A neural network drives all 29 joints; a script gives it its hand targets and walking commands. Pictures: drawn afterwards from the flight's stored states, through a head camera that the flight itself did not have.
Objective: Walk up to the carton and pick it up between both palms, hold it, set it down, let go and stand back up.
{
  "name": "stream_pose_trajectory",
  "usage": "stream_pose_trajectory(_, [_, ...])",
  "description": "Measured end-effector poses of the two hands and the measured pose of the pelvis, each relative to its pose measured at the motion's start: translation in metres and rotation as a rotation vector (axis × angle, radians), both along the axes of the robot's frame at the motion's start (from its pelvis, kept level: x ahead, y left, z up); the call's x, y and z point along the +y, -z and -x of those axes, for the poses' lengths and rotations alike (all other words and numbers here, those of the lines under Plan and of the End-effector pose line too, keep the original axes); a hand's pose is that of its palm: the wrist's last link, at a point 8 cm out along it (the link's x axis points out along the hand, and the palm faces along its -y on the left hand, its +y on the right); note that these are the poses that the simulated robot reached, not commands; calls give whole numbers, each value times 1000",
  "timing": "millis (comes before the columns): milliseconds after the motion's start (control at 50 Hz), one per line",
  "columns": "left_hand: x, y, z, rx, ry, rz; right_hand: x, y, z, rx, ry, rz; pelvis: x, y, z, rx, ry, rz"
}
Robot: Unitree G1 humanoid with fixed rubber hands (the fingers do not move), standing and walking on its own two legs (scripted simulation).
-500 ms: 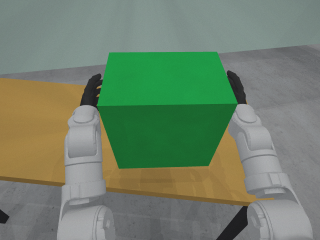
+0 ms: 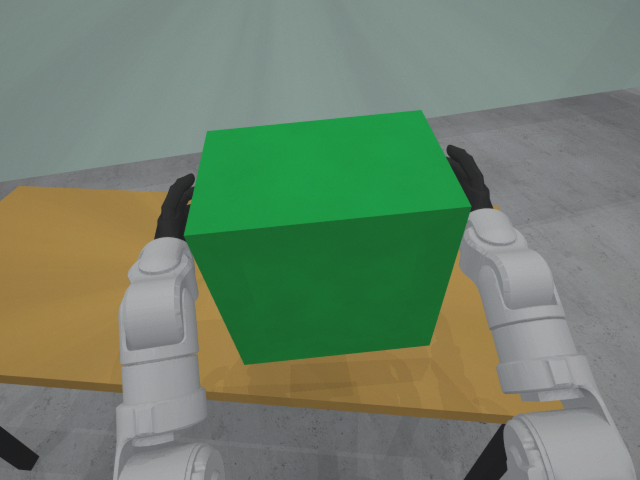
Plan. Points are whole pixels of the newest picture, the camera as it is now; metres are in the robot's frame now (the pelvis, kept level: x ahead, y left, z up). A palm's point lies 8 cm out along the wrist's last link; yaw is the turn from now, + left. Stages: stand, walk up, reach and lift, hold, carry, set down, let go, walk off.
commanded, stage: hold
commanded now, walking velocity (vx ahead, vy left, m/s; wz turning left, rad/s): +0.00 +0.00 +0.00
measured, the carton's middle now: (326, 246) +0.36 +0.01 +0.15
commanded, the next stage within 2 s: set down in 0.44 s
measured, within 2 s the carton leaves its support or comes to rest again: neither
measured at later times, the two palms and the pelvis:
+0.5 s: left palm (187, 233) +0.36 +0.17 +0.19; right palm (475, 216) +0.36 -0.17 +0.20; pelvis +0.01 +0.00 +0.00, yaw -2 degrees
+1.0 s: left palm (188, 243) +0.38 +0.18 +0.15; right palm (450, 222) +0.40 -0.16 +0.16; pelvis +0.03 +0.01 +0.00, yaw +0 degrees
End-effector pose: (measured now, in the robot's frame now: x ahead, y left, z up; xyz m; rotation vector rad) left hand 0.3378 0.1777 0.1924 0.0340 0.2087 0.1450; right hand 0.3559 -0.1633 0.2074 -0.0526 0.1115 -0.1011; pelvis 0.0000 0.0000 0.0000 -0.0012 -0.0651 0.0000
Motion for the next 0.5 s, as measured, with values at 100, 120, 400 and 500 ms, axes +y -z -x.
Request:
stream_pose_trajectory(100, [-3,9,-5,67,14,15,-4,12,1,65,17,0,-3,0,2,1,12,-1])
stream_pose_trajectory(120, [-4,9,-5,68,15,16,-5,14,1,67,19,-3,-3,0,1,5,14,-1])
stream_pose_trajectory(400, [-9,5,-20,57,41,38,-11,17,-3,53,43,-8,-3,0,-7,12,32,0])
stream_pose_trajectory(500, [-7,4,-20,34,48,47,-10,12,-6,24,35,-2,-1,0,-11,2,36,0])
